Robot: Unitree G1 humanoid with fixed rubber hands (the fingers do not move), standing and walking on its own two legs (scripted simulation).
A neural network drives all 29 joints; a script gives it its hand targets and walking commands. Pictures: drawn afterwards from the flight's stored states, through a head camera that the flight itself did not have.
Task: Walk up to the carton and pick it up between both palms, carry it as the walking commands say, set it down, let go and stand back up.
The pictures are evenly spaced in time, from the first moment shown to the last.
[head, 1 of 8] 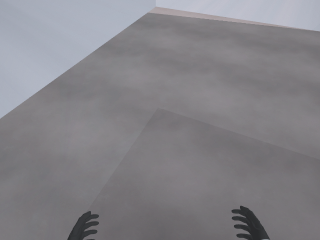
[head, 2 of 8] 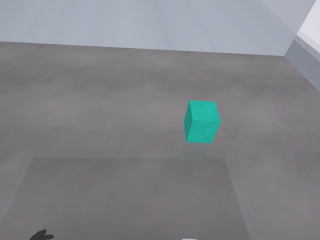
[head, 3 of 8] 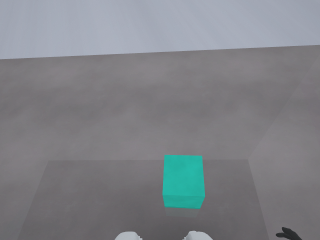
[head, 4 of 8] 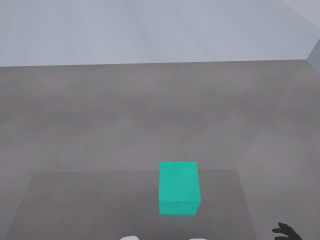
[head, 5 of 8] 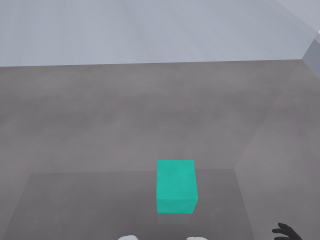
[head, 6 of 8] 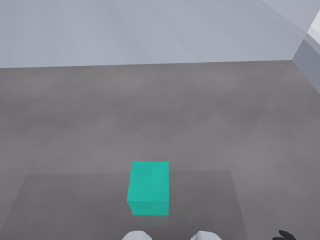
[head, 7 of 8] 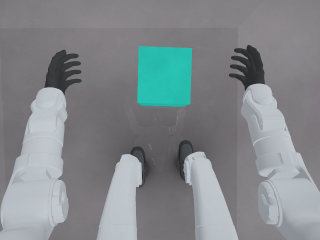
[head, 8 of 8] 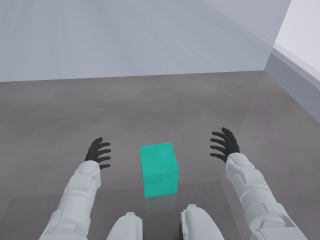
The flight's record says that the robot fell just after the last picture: yes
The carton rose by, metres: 0.03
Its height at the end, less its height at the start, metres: +0.00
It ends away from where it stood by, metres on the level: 0.02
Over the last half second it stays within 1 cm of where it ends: yes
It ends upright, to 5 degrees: yes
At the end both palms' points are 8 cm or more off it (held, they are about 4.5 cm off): yes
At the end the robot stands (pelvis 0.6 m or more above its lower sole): yes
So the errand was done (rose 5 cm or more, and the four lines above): no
